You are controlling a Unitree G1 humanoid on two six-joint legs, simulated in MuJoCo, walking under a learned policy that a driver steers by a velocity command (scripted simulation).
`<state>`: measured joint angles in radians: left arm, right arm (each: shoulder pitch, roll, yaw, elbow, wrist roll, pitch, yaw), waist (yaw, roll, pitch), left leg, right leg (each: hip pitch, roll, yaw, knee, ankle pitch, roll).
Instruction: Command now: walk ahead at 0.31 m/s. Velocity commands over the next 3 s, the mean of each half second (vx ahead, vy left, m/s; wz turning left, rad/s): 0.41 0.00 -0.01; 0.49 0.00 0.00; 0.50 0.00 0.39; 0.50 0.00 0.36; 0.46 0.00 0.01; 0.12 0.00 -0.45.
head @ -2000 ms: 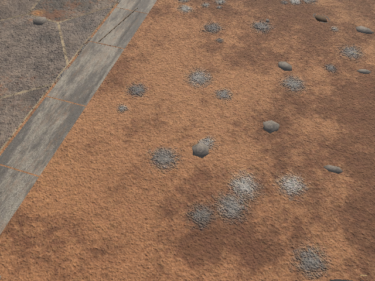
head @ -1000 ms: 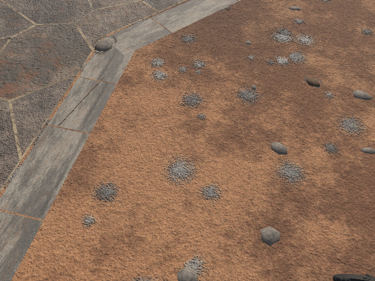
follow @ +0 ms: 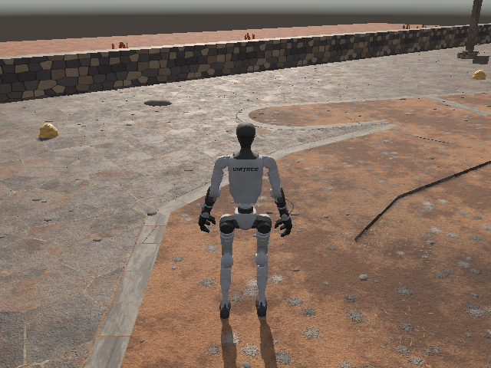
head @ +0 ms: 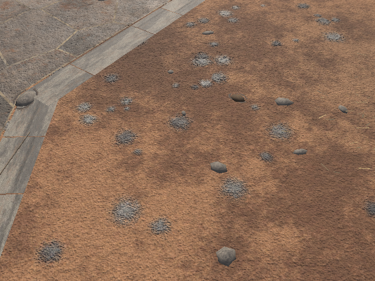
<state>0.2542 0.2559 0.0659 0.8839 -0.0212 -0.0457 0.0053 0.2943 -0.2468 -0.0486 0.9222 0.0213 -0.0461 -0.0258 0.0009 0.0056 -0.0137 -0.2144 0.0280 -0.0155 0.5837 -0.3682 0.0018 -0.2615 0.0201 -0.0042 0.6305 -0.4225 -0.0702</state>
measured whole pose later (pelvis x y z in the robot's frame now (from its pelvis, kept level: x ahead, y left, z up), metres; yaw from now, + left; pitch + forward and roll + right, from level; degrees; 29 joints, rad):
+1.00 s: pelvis +0.48 +0.04 +0.00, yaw +1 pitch +2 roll +2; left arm 0.03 0.24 0.04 0.77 -0.02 -0.09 -0.04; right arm 0.39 -0.28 -0.05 0.96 0.02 -0.06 0.00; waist -0.09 -0.03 0.01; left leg 0.08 -0.04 0.03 0.25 -0.36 0.02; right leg -0.54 -0.06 -0.01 0.49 -0.01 -0.04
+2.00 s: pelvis +1.02 +0.15 +0.01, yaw +25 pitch +2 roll +1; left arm 0.05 0.27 0.05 0.78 -0.01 -0.10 -0.03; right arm 0.33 -0.26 -0.06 0.82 0.01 -0.07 0.00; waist -0.07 -0.05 0.02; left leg 0.00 -0.10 -0.06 0.27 -0.30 0.08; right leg -0.62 -0.08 0.02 0.54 0.10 0.01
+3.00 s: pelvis +1.38 +0.29 +0.00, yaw +7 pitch +1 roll +2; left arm 0.21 0.31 0.08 0.72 0.00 0.07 0.00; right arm 0.09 -0.29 -0.07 0.81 0.01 0.01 -0.03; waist 0.01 0.01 0.03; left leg -0.34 0.11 0.21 0.54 -0.20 -0.02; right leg -0.34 -0.05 -0.03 0.62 -0.30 -0.02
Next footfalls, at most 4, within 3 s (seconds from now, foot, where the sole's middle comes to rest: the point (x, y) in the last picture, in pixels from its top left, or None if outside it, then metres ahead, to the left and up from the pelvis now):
0.46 left None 0.37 0.15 -0.77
1.02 right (220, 244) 0.68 -0.09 -0.77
1.58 left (149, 190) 0.93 0.20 -0.77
2.10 right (167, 128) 1.30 0.14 -0.77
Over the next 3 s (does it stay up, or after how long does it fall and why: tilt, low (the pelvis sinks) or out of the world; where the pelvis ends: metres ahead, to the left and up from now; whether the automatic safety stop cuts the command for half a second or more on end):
stays up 1.38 0.29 0.00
